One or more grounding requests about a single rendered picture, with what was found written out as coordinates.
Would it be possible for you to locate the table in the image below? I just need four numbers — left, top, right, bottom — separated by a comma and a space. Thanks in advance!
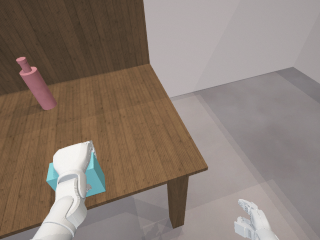
0, 0, 208, 239

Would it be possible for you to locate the right robot forearm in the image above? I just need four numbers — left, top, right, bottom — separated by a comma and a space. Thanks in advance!
253, 228, 279, 240

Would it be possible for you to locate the sponge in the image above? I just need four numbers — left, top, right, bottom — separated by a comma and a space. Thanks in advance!
46, 152, 106, 197

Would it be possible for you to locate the left robot hand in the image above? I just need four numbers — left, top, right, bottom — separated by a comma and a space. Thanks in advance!
53, 140, 97, 192

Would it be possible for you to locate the right robot hand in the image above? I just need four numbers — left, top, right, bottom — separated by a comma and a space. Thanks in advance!
234, 199, 272, 240

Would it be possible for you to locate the left robot forearm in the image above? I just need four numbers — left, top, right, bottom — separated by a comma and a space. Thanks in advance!
30, 170, 87, 240

